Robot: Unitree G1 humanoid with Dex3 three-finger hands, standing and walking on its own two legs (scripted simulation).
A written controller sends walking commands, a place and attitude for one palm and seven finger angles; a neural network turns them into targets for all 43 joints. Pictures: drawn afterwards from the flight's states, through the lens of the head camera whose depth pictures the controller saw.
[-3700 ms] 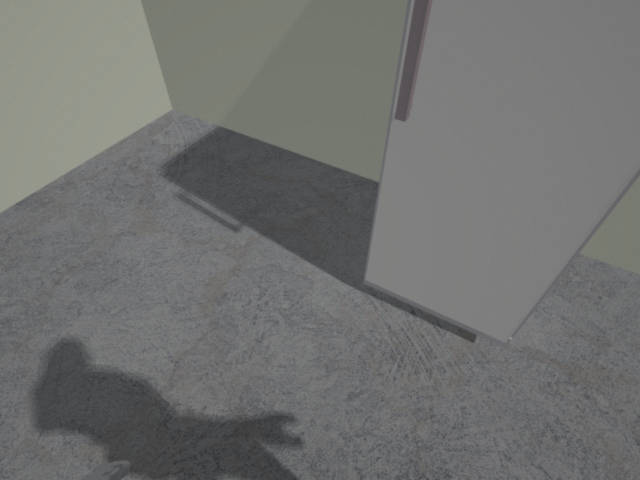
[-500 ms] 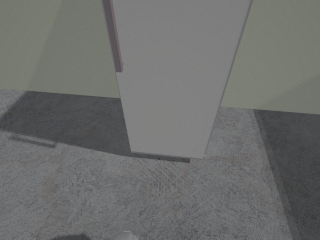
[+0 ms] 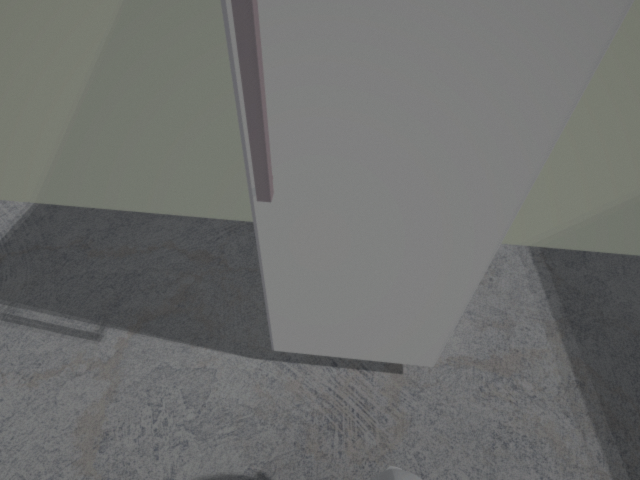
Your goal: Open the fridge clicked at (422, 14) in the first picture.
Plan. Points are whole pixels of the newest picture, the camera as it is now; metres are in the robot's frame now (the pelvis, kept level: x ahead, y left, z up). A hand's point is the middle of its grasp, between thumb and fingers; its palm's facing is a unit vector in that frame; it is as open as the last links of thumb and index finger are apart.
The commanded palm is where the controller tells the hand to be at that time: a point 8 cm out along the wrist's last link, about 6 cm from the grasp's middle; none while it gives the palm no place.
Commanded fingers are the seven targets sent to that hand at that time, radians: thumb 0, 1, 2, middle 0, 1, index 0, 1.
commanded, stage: take the last steps up to it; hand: left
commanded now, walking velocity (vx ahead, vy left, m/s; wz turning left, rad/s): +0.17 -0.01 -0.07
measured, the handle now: (255, 62) +0.59 +0.13 +0.25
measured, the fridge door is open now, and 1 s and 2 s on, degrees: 0 0 0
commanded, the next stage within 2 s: come to a stop and stand still in 0.06 s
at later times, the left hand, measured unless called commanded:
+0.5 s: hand (200, 473) +0.17 +0.19 -0.19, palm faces +0.05 -0.98 -0.20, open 7.2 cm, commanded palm none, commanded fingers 0.00 0.90 0.90 -0.20 -0.30 -0.20 -0.30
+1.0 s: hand out of the picture +0.09 +0.17 -0.17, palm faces -0.01 -0.97 -0.23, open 7.3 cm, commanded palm none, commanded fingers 0.00 0.90 0.90 -0.20 -0.30 -0.20 -0.30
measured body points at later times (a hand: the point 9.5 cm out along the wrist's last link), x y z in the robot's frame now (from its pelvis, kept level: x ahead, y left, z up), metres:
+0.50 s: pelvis +0.10 +0.01 -0.01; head +0.13 +0.02 +0.43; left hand +0.17 +0.24 -0.17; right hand +0.12 -0.22 -0.17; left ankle +0.13 +0.11 -0.74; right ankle +0.14 -0.12 -0.74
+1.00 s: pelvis +0.05 -0.01 +0.00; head +0.05 -0.02 +0.45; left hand +0.09 +0.22 -0.15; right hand +0.05 -0.25 -0.17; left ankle +0.13 +0.11 -0.73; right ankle +0.01 -0.13 -0.74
